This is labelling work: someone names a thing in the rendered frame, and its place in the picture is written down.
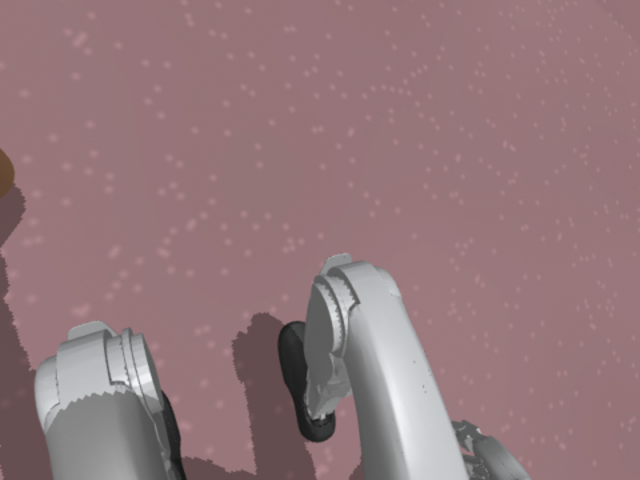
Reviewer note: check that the right robot hand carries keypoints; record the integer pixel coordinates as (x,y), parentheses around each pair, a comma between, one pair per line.
(492,461)

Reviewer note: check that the left robot foot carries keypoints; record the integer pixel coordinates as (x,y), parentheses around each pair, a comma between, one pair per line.
(174,439)

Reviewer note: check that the right robot foot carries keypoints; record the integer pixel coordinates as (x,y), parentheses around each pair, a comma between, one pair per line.
(294,369)

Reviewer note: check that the mug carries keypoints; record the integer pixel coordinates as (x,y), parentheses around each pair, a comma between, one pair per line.
(7,173)

